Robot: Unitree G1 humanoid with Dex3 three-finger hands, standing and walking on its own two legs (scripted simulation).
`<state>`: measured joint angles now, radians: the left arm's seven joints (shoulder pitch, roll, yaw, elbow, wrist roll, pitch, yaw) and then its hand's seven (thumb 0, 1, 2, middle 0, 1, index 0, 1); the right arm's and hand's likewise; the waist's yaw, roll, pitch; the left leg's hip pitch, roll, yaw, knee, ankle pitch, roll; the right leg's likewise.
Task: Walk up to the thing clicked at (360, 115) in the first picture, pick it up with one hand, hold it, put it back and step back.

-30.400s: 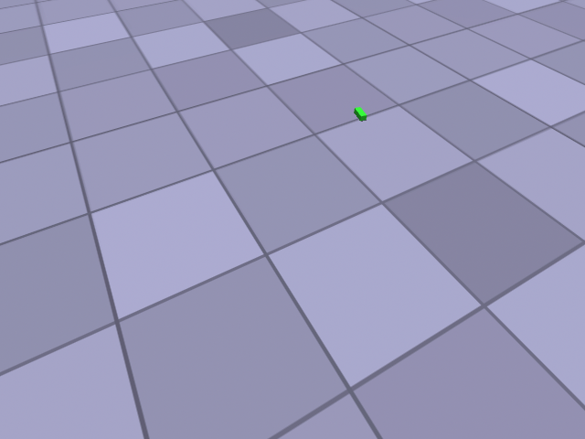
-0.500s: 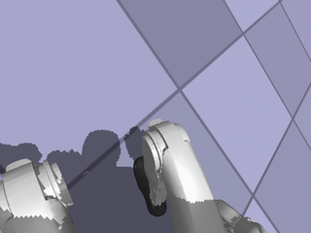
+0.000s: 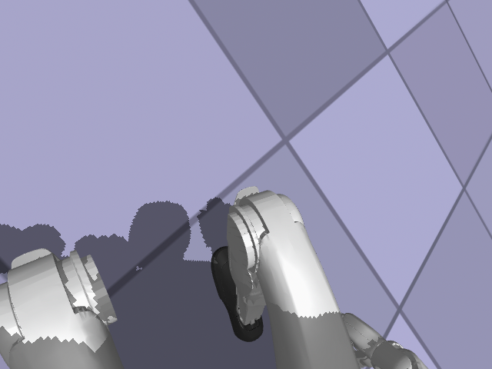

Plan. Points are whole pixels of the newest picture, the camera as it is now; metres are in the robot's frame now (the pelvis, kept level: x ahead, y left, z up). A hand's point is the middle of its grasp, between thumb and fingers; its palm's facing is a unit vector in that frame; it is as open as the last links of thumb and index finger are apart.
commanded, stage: open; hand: left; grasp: from above
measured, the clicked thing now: out of the picture +0.42 +0.38 -0.28
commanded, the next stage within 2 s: withdraw in 0.30 s
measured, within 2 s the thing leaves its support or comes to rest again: neither
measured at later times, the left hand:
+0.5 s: hand out of the picture +0.41 +0.37 -0.24, palm faces -0.42 -0.20 -0.88, open 12.7 cm
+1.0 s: hand out of the picture +0.40 +0.39 -0.06, palm faces -0.45 -0.14 -0.88, open 13.2 cm
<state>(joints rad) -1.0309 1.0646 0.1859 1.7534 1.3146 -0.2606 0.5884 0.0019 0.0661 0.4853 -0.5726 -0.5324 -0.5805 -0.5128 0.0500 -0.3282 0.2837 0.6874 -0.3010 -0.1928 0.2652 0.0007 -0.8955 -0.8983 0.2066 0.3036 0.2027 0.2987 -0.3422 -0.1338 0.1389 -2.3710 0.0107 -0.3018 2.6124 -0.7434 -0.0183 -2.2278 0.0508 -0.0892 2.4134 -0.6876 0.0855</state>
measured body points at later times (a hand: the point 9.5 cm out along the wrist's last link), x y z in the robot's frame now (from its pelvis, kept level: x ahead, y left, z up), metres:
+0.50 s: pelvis +0.00 +0.00 +0.00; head +0.26 +0.14 +0.34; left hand +0.43 +0.38 -0.18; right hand +0.08 -0.26 -0.06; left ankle +0.05 +0.13 -0.26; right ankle +0.12 -0.15 -0.25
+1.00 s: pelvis -0.01 -0.01 +0.05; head +0.20 +0.10 +0.44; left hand +0.42 +0.40 -0.01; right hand +0.13 -0.26 -0.05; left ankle +0.05 +0.13 -0.26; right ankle +0.12 -0.15 -0.26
